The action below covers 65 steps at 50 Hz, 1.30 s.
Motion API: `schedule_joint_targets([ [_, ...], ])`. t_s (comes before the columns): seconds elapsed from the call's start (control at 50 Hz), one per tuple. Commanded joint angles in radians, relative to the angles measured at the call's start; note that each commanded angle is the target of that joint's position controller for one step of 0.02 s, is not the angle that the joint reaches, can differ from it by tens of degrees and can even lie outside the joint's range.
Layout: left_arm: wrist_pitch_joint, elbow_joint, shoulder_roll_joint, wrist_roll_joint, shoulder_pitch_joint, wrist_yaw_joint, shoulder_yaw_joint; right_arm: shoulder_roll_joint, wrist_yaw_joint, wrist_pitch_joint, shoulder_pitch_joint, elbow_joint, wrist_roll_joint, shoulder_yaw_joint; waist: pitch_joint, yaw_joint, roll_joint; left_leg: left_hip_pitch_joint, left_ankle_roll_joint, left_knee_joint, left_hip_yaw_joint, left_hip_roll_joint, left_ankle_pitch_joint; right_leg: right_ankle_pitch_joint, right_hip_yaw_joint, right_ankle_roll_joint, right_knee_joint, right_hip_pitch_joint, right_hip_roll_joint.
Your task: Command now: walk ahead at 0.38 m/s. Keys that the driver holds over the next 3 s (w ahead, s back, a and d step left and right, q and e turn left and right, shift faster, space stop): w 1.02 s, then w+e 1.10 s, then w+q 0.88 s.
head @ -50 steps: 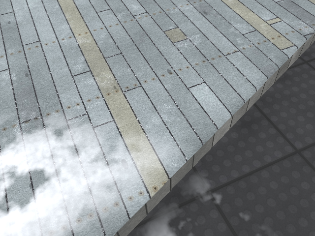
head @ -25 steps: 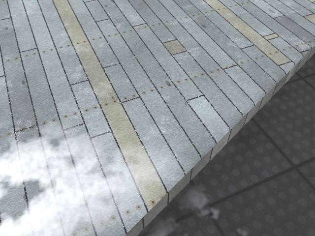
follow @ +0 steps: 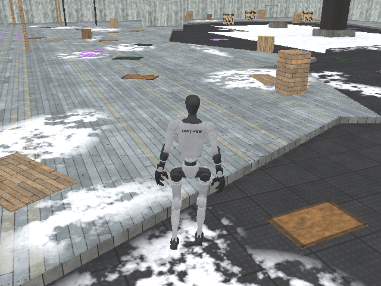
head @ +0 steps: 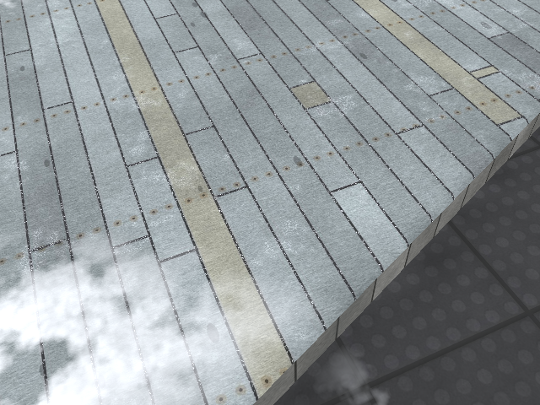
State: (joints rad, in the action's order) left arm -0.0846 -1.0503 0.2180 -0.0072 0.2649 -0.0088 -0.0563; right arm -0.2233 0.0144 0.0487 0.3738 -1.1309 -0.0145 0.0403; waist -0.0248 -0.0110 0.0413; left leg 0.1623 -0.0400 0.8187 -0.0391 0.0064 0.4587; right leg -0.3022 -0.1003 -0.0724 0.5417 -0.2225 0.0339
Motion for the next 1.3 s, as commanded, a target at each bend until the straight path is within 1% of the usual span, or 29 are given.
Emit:
schedule_joint_targets([
  [0.02,-0.042,0.000,0.134,-0.018,0.143,0.005,-0.017,-0.110,-0.007,0.074,-0.136,0.123,-0.052,0.019,-0.027,-0.046,-0.114,0.598,-0.043,0.428,-0.072,0.042,-0.065,0.011,0.593,-0.169,-0.364,0.380,-0.381],
  [0.12,-0.015,-0.007,0.077,0.006,0.149,0.000,0.012,-0.071,-0.021,0.051,-0.157,0.121,-0.016,0.041,-0.045,-0.004,-0.104,0.551,-0.020,0.321,0.027,0.123,-0.259,0.421,0.232,-0.103,-0.388,0.264,-0.235],
  [0.22,0.003,0.002,0.122,0.016,0.180,0.027,0.012,-0.044,-0.024,0.038,-0.342,0.205,-0.004,0.023,-0.098,-0.026,-0.085,0.579,0.036,0.071,0.073,0.103,-0.398,0.495,0.161,-0.112,-0.431,0.186,-0.212],
  [0.34,0.058,-0.062,0.070,0.005,0.362,0.033,0.028,-0.004,-0.051,0.048,-0.510,0.288,-0.003,-0.008,-0.134,-0.057,-0.081,0.970,-0.016,0.247,0.127,0.100,-0.150,0.809,0.175,-0.105,-0.282,0.575,-0.305],
  [0.36,0.062,-0.055,0.080,0.012,0.354,0.035,0.030,0.010,-0.060,0.057,-0.537,0.313,-0.006,-0.017,-0.119,-0.044,-0.100,0.927,-0.031,0.192,0.145,0.087,-0.118,0.935,0.161,-0.092,-0.244,0.576,-0.306],
  [0.38,0.033,-0.067,0.046,0.077,0.402,0.043,0.041,0.004,-0.044,0.021,-0.541,0.314,0.092,-0.026,-0.099,-0.078,-0.081,0.801,-0.048,0.199,0.220,0.016,-0.055,1.076,0.126,-0.113,-0.233,0.551,-0.241],
  [0.42,0.016,-0.044,0.093,0.079,0.288,0.048,0.037,-0.005,-0.024,0.008,-0.349,0.288,0.059,-0.024,-0.003,0.052,-0.184,0.383,-0.098,-0.046,0.170,-0.051,-0.063,1.434,0.119,-0.080,-0.039,0.419,-0.229],
  [0.46,0.009,-0.013,0.183,0.024,0.162,0.035,0.000,-0.098,0.003,0.020,-0.045,0.200,0.046,0.019,0.125,0.209,-0.227,-0.061,-0.124,-0.431,0.096,-0.031,-0.396,1.219,0.130,-0.047,0.311,0.282,-0.206],
  [0.48,-0.013,0.032,0.102,-0.003,0.097,0.029,0.015,-0.179,0.007,0.018,0.086,0.151,0.056,0.046,0.226,0.213,-0.018,-0.403,-0.147,-0.395,-0.060,0.159,-0.714,0.278,0.110,-0.012,0.658,-0.041,-0.065],
  [0.5,-0.040,0.084,0.021,-0.014,0.196,0.031,0.025,-0.285,-0.013,0.033,0.143,0.125,0.068,0.065,0.252,0.096,0.094,-0.571,-0.216,-0.255,-0.345,0.402,-1.609,-0.212,0.228,-0.002,0.904,-0.320,0.043],
  [0.52,-0.031,0.070,0.045,-0.036,0.215,0.037,0.013,-0.269,-0.019,0.023,0.136,0.124,0.033,0.075,0.345,0.136,0.095,-0.521,-0.349,-0.349,-0.418,0.450,-1.344,-0.118,0.266,0.008,0.998,-0.364,0.043],
  [0.56,-0.004,0.110,0.048,0.018,0.101,0.027,0.004,-0.036,-0.017,0.024,-0.009,0.120,0.043,0.021,0.047,0.055,0.027,-0.264,-0.276,-0.482,-0.307,0.329,-0.725,-0.067,0.172,0.006,1.036,-0.514,-0.043],
  [0.58,0.015,0.114,0.035,0.037,0.080,0.016,0.001,0.000,-0.011,0.029,-0.016,0.111,0.053,0.009,0.002,0.028,-0.019,-0.174,-0.242,-0.517,-0.257,0.295,-0.635,-0.056,0.163,0.002,1.084,-0.523,-0.044],
  [0.64,0.060,0.178,-0.048,0.040,0.019,-0.003,0.022,-0.006,-0.013,0.053,0.036,0.066,0.040,0.000,-0.062,-0.028,-0.012,0.004,-0.175,-0.578,-0.132,0.237,-0.515,-0.080,0.122,-0.017,1.158,-0.620,-0.053],
  [0.7,0.069,0.291,-0.039,0.046,-0.130,-0.004,0.043,-0.013,-0.022,0.070,0.034,0.061,0.040,-0.005,-0.094,-0.037,0.053,0.095,-0.153,-0.661,-0.037,0.165,-0.536,-0.040,0.040,-0.022,1.059,-0.713,-0.074],
  [0.84,0.048,0.531,-0.060,0.043,-0.498,0.004,0.094,-0.045,0.037,0.055,0.286,0.004,0.049,-0.006,-0.096,0.049,-0.006,-0.340,-0.179,-0.740,-0.058,0.229,-0.566,-0.268,-0.017,-0.028,1.088,-1.224,-0.150],
  [0.88,0.044,0.549,-0.083,0.040,-0.488,-0.023,0.116,-0.033,0.038,0.031,0.275,0.018,0.026,-0.007,-0.049,0.054,-0.034,-0.213,-0.178,-0.822,0.007,0.191,-0.770,-0.094,-0.082,-0.040,0.797,-0.875,-0.132],
  [0.9,0.046,0.531,-0.096,0.014,-0.420,-0.035,0.121,-0.015,0.034,0.028,0.200,0.056,0.003,-0.023,0.008,-0.001,-0.063,-0.062,-0.171,-0.818,0.079,0.171,-1.156,-0.007,-0.138,-0.066,0.603,-0.514,-0.069],
  [0.92,0.053,0.490,-0.061,0.010,-0.311,-0.031,0.102,-0.089,0.025,0.030,0.216,0.076,0.005,-0.009,0.117,-0.031,0.000,-0.075,-0.165,-0.687,0.077,0.192,-1.514,-0.001,-0.158,-0.070,0.590,-0.285,0.009],
  [0.94,0.058,0.439,0.010,0.010,-0.095,-0.021,0.065,-0.191,0.011,0.041,0.202,0.091,0.021,0.016,0.271,-0.136,0.101,-0.152,-0.143,-0.468,0.069,0.239,-1.819,-0.058,-0.122,-0.091,0.578,-0.101,0.065],
  [0.96,0.060,0.396,0.061,0.010,0.078,-0.012,0.040,-0.251,-0.007,0.052,0.141,0.105,0.006,0.041,0.367,-0.231,0.136,-0.188,-0.104,-0.229,0.079,0.233,-1.820,-0.023,-0.037,-0.120,0.433,0.042,0.051],
  [0.98,0.050,0.361,0.132,0.016,0.144,-0.001,0.006,-0.185,-0.025,0.075,0.194,0.123,-0.025,0.037,0.458,-0.210,0.054,0.011,-0.064,0.125,0.071,0.151,-1.498,-0.233,0.297,-0.176,0.269,0.239,-0.127],
  [1.0,0.052,0.308,0.271,0.029,0.222,0.003,-0.038,-0.081,-0.053,0.079,0.182,0.172,-0.029,0.029,0.537,-0.182,-0.269,0.230,-0.003,0.624,0.047,-0.116,-0.289,-0.134,0.932,-0.276,-0.133,0.347,-0.429],
  [1.02,0.054,0.297,0.240,0.020,0.098,0.004,-0.038,-0.066,-0.053,0.071,0.163,0.171,0.021,0.043,0.481,-0.098,-0.144,0.332,-0.021,0.874,-0.136,-0.095,-0.255,-0.097,1.091,-0.246,-0.229,0.251,-0.400],
  [1.08,0.015,0.194,0.030,0.029,-0.037,0.003,0.003,0.048,-0.014,0.030,-0.010,0.294,0.050,0.007,0.046,0.046,0.061,0.491,-0.055,0.948,-0.051,0.023,-0.277,-0.004,0.614,-0.164,-0.150,-0.156,-0.280],
  [1.1,0.012,0.139,-0.047,0.096,-0.016,-0.022,0.041,0.029,-0.079,0.042,-0.017,0.292,0.100,-0.016,-0.012,-0.013,-0.013,0.604,-0.110,1.057,-0.241,-0.016,-0.379,-0.154,0.620,-0.137,-0.157,-0.193,-0.212],
  [1.14,-0.004,0.051,-0.029,0.127,0.085,-0.040,0.036,0.051,-0.104,0.053,-0.053,0.350,0.087,-0.032,-0.003,0.026,-0.013,0.803,-0.165,1.029,-0.269,-0.033,-0.439,-0.088,0.566,-0.119,-0.175,-0.136,-0.191],
  [1.2,-0.065,0.068,0.006,0.109,-0.017,-0.050,0.030,-0.029,-0.077,0.066,-0.099,0.363,0.086,-0.041,0.045,0.091,-0.039,0.898,-0.142,0.889,-0.178,0.024,-0.460,-0.007,0.381,-0.081,-0.231,-0.123,-0.148],
  [1.3,-0.086,0.069,0.048,0.098,0.226,-0.026,0.030,-0.026,-0.074,0.071,-0.302,0.425,0.065,-0.058,0.067,-0.022,-0.084,0.785,0.042,0.506,-0.015,0.051,-0.607,0.327,0.282,-0.078,-0.226,-0.147,-0.060],
])
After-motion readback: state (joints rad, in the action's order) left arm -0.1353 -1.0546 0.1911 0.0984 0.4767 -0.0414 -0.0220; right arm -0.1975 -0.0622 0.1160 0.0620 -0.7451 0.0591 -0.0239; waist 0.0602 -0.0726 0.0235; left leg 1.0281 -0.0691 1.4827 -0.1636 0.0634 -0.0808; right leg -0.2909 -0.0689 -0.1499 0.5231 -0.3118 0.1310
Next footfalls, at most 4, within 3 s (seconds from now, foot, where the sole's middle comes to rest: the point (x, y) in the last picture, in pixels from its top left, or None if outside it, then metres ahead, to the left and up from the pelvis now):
0.28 left None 0.30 0.15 -0.70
0.48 left None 0.34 0.11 -0.77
0.96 right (321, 293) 0.75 -0.06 -0.64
1.60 left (277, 187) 1.12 0.05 -0.64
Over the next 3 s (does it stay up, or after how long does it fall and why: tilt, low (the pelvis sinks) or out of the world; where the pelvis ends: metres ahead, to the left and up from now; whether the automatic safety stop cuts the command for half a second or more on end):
stays up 1.61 -0.34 0.14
